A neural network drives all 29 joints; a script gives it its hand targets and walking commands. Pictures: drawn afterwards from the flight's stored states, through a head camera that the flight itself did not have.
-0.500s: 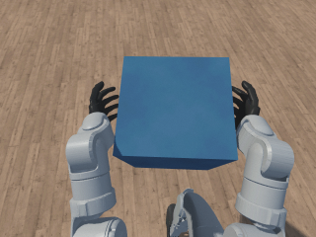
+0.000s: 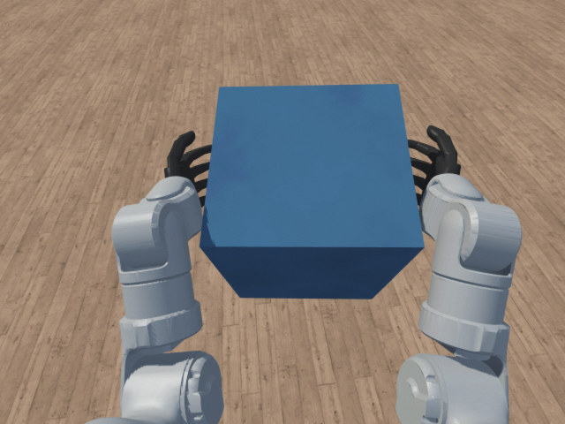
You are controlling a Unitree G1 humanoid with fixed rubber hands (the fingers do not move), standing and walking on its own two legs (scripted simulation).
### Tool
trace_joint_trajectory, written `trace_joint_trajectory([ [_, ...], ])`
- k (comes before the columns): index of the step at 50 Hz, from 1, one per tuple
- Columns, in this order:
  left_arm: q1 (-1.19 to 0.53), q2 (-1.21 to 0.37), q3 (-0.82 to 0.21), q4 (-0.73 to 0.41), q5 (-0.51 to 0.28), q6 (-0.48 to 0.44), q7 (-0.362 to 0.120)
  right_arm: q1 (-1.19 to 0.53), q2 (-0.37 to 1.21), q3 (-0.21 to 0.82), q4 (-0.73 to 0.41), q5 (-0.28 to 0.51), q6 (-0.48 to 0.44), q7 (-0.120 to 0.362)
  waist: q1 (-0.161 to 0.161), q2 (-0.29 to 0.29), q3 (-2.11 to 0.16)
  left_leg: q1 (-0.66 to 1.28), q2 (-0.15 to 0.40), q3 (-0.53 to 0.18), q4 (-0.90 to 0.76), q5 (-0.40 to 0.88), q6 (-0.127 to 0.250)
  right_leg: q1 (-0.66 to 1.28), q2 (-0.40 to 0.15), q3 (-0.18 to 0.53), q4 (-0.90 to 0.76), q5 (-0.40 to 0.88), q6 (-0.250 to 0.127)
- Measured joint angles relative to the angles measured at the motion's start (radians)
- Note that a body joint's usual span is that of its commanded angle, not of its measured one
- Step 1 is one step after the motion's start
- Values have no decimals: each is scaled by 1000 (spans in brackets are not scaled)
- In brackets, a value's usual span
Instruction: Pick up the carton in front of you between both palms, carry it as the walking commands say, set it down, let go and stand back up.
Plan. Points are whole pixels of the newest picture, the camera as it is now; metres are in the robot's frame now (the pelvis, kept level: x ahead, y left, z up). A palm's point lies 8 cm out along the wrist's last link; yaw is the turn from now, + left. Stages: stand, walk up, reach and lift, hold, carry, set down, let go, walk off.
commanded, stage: carry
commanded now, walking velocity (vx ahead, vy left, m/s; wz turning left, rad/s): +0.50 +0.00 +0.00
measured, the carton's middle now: (306, 208) +0.37 -0.01 +0.13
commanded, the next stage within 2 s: none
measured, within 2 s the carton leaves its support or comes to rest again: neither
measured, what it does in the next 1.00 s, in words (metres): walks ahead: right foot, then left foot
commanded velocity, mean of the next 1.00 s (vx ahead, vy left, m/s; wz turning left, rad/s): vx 0.44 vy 0.00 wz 0.00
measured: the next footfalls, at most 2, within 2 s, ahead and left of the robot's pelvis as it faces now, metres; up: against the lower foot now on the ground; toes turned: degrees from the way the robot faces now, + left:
right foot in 0.32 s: +0.33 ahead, -0.16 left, +0.00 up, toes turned -8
left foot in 0.60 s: +0.48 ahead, +0.08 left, +0.00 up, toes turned +8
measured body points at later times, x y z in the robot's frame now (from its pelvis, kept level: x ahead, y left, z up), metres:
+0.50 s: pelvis +0.32 -0.05 +0.03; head +0.36 -0.05 +0.48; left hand +0.61 +0.12 +0.08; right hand +0.63 -0.18 +0.08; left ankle +0.27 +0.06 -0.67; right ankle +0.29 -0.15 -0.72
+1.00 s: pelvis +0.68 -0.09 +0.01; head +0.63 -0.09 +0.46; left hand +0.90 +0.07 +0.08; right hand +0.92 -0.23 +0.10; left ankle +0.51 +0.04 -0.64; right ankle +0.72 -0.17 -0.72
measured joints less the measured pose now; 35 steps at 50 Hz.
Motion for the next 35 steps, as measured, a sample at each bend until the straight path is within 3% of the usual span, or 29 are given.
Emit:
trace_joint_trajectory([
  [2,-2,-3,27,22,9,10,9,-21,-2,-1,35,21,21,1,-48,3,21,31,-4,-9,17,-53,-1,-136,25,48,277,17,-3],
  [4,2,-27,63,32,38,18,17,-24,0,-8,58,39,31,-1,-74,5,34,78,-4,-14,-25,-63,-12,-264,20,60,394,68,-5],
  [8,15,-68,91,25,82,6,7,-10,13,-29,84,41,-1,12,-89,-1,66,184,4,-23,-117,-83,-22,-419,-32,49,269,130,12],
  [11,57,-80,89,19,97,-25,-13,20,31,-27,97,21,-41,31,-76,6,68,259,22,-26,-163,-118,-42,-438,-63,26,6,168,29],
  [15,149,-95,63,-2,96,-54,-45,113,66,-14,70,-15,-78,65,-30,17,51,352,58,-31,-147,-219,-84,-341,-66,-50,-324,311,41],
  [17,197,-105,38,-9,91,-68,-62,183,77,-5,32,-15,-89,72,-7,5,29,341,74,-32,-22,-303,-105,-288,-69,-72,-374,379,19],
  [20,299,-96,-44,-17,83,-90,-85,310,82,23,-24,-12,-101,85,21,12,35,195,69,-89,340,-357,-115,-259,-62,-99,-304,278,6],
  [22,365,-70,-102,-40,64,-86,-93,395,66,80,-68,-14,-100,87,34,4,45,103,58,-92,445,-337,-112,-205,-66,-105,-346,242,16],
  [24,433,-54,-152,-97,52,-93,-91,463,46,134,-122,-3,-108,88,46,-3,54,50,58,-79,381,-320,-116,-147,-71,-106,-404,236,29],
  [28,555,-38,-221,-210,33,-126,-90,577,32,199,-239,7,-129,89,56,-21,41,43,56,-39,54,-194,-115,-41,-89,-99,-460,179,44],
  [31,651,-36,-254,-307,32,-129,-90,657,31,239,-317,17,-134,91,57,-17,11,120,62,18,-117,-11,-85,-11,-105,-88,-329,61,68],
  [32,680,-37,-251,-328,29,-125,-90,680,32,257,-322,16,-138,91,51,-28,-5,131,59,35,-79,-35,-75,-44,-119,-72,-208,33,74],
  [35,746,-45,-252,-366,22,-98,-90,740,36,285,-347,8,-116,91,22,-9,-48,204,70,44,-69,-171,-76,-208,-77,-17,178,-47,58],
])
